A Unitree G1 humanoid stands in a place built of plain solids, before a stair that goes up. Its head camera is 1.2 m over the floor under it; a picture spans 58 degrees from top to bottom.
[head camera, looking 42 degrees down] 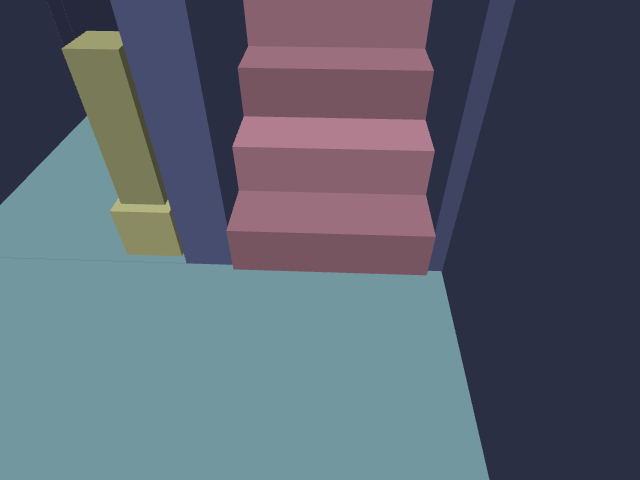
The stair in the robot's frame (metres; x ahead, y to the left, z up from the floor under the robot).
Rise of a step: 0.20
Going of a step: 0.24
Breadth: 0.74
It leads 2 degrees to the right of straight ahead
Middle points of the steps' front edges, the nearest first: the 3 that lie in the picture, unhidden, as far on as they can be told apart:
1.15 -0.04 0.20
1.39 -0.05 0.39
1.64 -0.06 0.59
